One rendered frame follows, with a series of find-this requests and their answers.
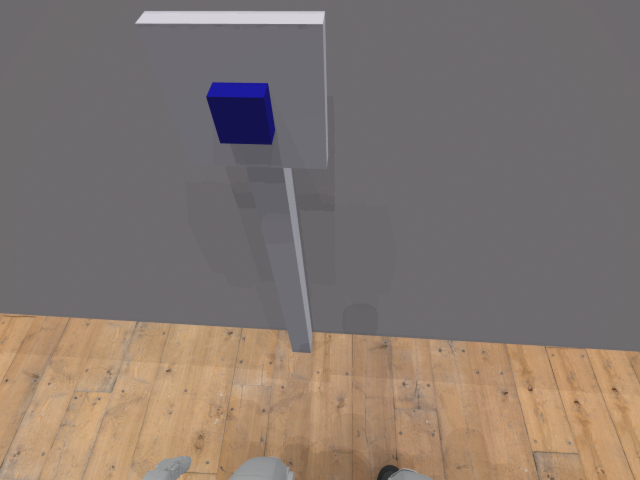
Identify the right robot shin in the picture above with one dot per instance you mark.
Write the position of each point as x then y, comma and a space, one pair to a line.
403, 469

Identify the robot left hand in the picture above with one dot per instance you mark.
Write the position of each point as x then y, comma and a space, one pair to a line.
169, 469

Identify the robot left thigh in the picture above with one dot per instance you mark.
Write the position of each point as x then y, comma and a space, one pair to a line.
263, 468

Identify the panel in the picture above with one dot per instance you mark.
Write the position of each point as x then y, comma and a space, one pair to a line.
189, 50

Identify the button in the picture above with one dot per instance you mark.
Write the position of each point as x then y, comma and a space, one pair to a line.
242, 112

